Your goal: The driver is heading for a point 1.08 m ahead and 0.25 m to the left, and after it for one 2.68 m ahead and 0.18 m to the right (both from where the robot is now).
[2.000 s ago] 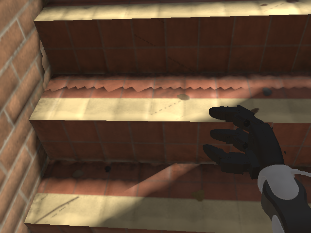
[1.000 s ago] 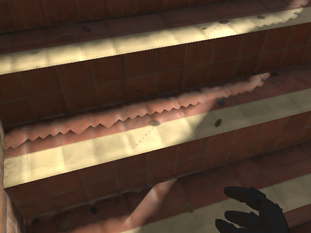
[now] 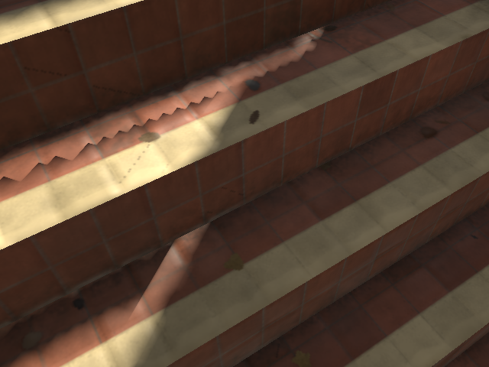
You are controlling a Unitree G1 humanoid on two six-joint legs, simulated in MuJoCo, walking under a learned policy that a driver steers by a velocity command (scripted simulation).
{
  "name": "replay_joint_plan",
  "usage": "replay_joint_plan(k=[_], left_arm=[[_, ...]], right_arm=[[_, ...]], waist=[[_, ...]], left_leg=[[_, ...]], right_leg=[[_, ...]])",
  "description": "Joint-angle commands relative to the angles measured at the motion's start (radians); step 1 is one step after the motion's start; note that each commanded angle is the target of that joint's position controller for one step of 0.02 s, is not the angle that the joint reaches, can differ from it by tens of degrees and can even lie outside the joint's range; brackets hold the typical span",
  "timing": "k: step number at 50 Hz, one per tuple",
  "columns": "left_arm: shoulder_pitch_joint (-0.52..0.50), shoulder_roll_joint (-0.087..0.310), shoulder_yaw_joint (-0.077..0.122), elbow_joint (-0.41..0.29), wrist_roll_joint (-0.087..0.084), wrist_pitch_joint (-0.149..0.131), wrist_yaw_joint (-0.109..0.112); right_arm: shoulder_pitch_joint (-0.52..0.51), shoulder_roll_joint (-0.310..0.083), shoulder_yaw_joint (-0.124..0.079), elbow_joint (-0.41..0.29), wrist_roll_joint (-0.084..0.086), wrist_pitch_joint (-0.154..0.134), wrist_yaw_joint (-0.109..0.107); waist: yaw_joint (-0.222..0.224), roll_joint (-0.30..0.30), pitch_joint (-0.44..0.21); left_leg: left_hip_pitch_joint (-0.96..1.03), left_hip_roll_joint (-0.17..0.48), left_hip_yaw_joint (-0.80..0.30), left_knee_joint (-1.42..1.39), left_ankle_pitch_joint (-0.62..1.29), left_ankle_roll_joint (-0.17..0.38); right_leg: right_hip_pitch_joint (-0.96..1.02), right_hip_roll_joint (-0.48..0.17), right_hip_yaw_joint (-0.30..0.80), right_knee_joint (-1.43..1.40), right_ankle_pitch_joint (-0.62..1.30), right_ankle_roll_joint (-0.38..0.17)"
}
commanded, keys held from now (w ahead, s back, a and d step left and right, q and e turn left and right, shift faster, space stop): w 1.00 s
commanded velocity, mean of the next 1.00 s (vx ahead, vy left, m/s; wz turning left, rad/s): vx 0.50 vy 0.00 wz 0.00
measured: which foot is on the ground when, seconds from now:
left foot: down 0.00-1.00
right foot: down 0.00-1.00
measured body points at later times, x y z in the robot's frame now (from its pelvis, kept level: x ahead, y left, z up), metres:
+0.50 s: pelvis -0.01 -0.01 +0.00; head +0.00 -0.02 +0.45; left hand +0.15 +0.23 -0.10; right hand +0.12 -0.24 -0.11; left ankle -0.06 +0.15 -0.74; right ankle +0.00 -0.01 -0.74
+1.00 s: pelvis +0.00 +0.00 +0.00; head +0.01 -0.01 +0.45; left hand +0.16 +0.24 -0.10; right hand +0.13 -0.24 -0.11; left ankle -0.06 +0.15 -0.74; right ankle +0.00 -0.01 -0.74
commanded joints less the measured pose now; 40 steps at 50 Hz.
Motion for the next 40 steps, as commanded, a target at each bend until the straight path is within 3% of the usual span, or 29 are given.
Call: replay_joint_plan(k=[1,3,4,5,7,8,11,12,14,16,31,32,33,34,36,40], left_arm=[[-0.050,0.120,0.031,-0.072,-0.004,-0.013,0.004],[-0.042,0.128,0.032,-0.068,-0.003,-0.012,0.005],[-0.035,0.115,0.035,-0.068,-0.002,-0.006,-0.003],[-0.027,0.133,0.038,-0.066,-0.002,-0.004,-0.004],[-0.026,0.134,0.039,-0.065,-0.004,-0.002,-0.003],[-0.014,0.129,0.037,-0.064,-0.007,-0.001,-0.003],[-0.015,0.128,0.033,-0.066,-0.007,0.002,-0.007],[-0.020,0.139,0.026,-0.070,-0.010,-0.001,0.001],[-0.020,0.130,0.021,-0.078,-0.004,-0.002,-0.002],[-0.022,0.140,0.021,-0.084,-0.002,-0.003,-0.005],[0.006,0.158,0.019,-0.087,-0.004,-0.010,0.004],[0.024,0.146,0.024,-0.081,-0.001,-0.005,-0.006],[0.034,0.166,0.027,-0.075,-0.002,-0.004,-0.006],[0.013,0.180,0.023,-0.080,-0.009,-0.008,0.006],[0.001,0.156,0.018,-0.084,-0.005,-0.009,0.007],[0.004,0.165,0.018,-0.081,-0.005,-0.009,0.003]], right_arm=[[0.028,-0.096,-0.036,-0.064,-0.001,-0.003,-0.007],[0.029,-0.093,-0.037,-0.061,0.000,-0.002,-0.008],[0.011,-0.130,-0.052,-0.047,0.007,0.003,-0.002],[0.017,-0.120,-0.051,-0.044,0.009,0.004,0.002],[0.016,-0.112,-0.049,-0.035,0.014,0.005,0.002],[0.028,-0.115,-0.052,-0.017,0.021,0.007,0.001],[0.007,-0.121,-0.051,-0.011,0.017,0.013,0.000],[0.018,-0.084,-0.037,-0.023,0.012,0.009,-0.007],[0.003,-0.101,-0.035,-0.025,0.012,0.007,-0.010],[0.011,-0.111,-0.035,-0.026,0.013,0.008,-0.010],[0.070,-0.120,-0.030,0.000,0.010,0.005,-0.008],[0.054,-0.170,-0.047,0.017,0.012,0.008,-0.001],[0.065,-0.160,-0.048,0.018,0.014,0.010,0.003],[0.085,-0.104,-0.029,0.006,0.011,0.007,-0.004],[0.066,-0.115,-0.028,0.002,0.008,0.005,-0.009],[0.068,-0.126,-0.029,-0.003,0.006,0.007,-0.009]], waist=[[-0.020,-0.020,-0.103],[-0.018,-0.021,-0.112],[0.009,-0.017,-0.115],[0.003,-0.046,-0.143],[0.002,-0.037,-0.157],[0.004,-0.028,-0.164],[0.014,-0.007,-0.104],[-0.004,-0.016,-0.097],[0.010,0.009,-0.050],[0.007,-0.004,-0.035],[-0.004,-0.017,-0.062],[0.027,-0.010,-0.054],[0.018,-0.045,-0.085],[-0.016,-0.058,-0.104],[-0.006,0.003,-0.067],[-0.004,0.001,-0.050]], left_leg=[[-0.034,0.059,-0.034,-0.044,-0.042,0.020],[-0.034,0.060,-0.032,-0.046,-0.055,0.020],[-0.092,0.041,-0.014,-0.017,-0.049,0.025],[-0.099,0.037,-0.009,-0.006,-0.064,0.025],[-0.101,0.039,-0.012,-0.010,-0.081,0.027],[-0.082,0.044,-0.015,-0.020,-0.101,0.025],[-0.089,0.049,-0.016,-0.024,-0.103,0.020],[-0.035,0.069,-0.031,-0.041,-0.094,0.010],[-0.037,0.073,-0.029,-0.044,-0.098,0.004],[-0.036,0.073,-0.023,-0.037,-0.093,0.003],[-0.039,0.078,-0.011,-0.026,-0.103,0.012],[-0.111,0.055,0.012,0.006,-0.106,0.020],[-0.112,0.050,0.017,0.023,-0.111,0.023],[-0.036,0.072,-0.008,-0.007,-0.099,0.018],[-0.028,0.080,-0.018,-0.037,-0.103,0.014],[-0.026,0.084,-0.016,-0.045,-0.101,0.012]], right_leg=[[0.134,-0.274,0.194,0.003,0.528,0.135],[0.145,-0.274,0.193,0.009,0.554,0.141],[0.201,-0.277,0.205,0.016,0.654,0.152],[0.233,-0.280,0.204,0.034,0.711,0.154],[0.238,-0.279,0.198,0.043,0.700,0.156],[0.223,-0.279,0.196,0.019,0.641,0.160],[0.171,-0.267,0.196,-0.026,0.473,0.168],[0.110,-0.262,0.189,-0.048,0.320,0.161],[0.056,-0.258,0.202,-0.103,0.108,0.152],[0.039,-0.262,0.215,-0.131,0.025,0.147],[0.088,-0.260,0.198,-0.079,0.215,0.148],[0.152,-0.266,0.212,-0.070,0.334,0.155],[0.186,-0.272,0.210,-0.051,0.416,0.157],[0.132,-0.268,0.193,-0.047,0.356,0.148],[0.086,-0.256,0.191,-0.060,0.258,0.145],[0.077,-0.255,0.195,-0.074,0.241,0.146]])
Velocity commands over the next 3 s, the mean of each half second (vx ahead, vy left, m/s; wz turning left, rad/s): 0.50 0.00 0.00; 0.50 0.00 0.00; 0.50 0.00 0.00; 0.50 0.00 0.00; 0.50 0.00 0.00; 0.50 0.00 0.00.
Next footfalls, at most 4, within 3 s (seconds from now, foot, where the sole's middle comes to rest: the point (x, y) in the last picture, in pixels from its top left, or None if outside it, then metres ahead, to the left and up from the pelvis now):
none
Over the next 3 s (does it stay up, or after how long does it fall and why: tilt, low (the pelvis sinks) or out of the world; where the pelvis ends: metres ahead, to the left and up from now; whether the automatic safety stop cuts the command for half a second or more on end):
stays up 0.01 0.00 0.00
